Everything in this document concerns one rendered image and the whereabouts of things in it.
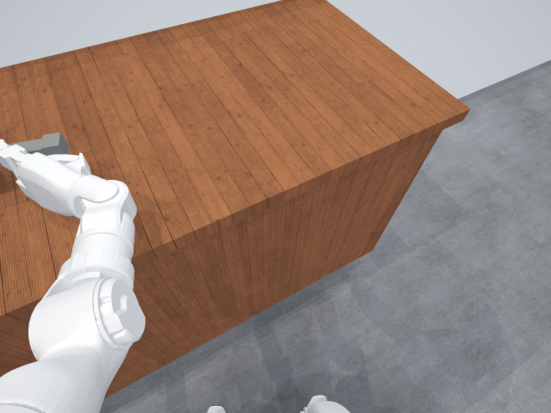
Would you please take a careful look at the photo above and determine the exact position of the left robot forearm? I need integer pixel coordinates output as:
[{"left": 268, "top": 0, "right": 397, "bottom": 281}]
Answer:
[{"left": 28, "top": 175, "right": 137, "bottom": 360}]

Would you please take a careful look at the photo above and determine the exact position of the robot left hand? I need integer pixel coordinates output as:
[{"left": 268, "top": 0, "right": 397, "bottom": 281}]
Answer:
[{"left": 0, "top": 139, "right": 91, "bottom": 216}]

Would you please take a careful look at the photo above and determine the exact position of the tap lever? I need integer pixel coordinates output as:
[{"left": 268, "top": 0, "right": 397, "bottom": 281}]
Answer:
[{"left": 0, "top": 133, "right": 69, "bottom": 167}]

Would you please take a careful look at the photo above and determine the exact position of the right robot shin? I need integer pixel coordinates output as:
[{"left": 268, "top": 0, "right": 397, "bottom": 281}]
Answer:
[{"left": 308, "top": 395, "right": 327, "bottom": 405}]

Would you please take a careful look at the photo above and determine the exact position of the counter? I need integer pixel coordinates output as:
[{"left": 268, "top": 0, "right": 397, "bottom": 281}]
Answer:
[{"left": 0, "top": 0, "right": 470, "bottom": 398}]

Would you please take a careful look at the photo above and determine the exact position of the left robot upper arm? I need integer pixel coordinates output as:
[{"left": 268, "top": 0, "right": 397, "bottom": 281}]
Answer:
[{"left": 0, "top": 277, "right": 145, "bottom": 413}]

